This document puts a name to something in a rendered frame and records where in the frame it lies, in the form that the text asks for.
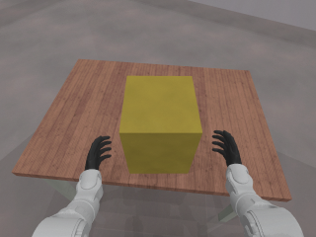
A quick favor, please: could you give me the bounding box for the table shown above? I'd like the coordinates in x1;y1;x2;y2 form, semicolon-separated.
11;58;292;222

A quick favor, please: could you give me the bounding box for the left robot hand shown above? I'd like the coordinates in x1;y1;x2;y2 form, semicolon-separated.
84;135;112;171

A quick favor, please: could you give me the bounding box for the left robot forearm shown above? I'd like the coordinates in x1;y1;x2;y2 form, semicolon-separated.
32;169;104;237

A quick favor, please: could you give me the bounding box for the left robot upper arm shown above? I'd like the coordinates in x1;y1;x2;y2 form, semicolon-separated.
34;217;89;237

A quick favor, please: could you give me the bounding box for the right robot forearm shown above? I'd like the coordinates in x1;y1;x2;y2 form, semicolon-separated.
225;163;304;237

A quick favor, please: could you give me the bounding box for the right robot hand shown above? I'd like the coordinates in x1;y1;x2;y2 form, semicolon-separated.
211;130;242;167

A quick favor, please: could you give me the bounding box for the right robot upper arm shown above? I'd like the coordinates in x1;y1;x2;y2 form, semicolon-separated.
242;207;302;237

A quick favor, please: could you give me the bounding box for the carton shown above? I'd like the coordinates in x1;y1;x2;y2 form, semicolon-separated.
118;75;202;174

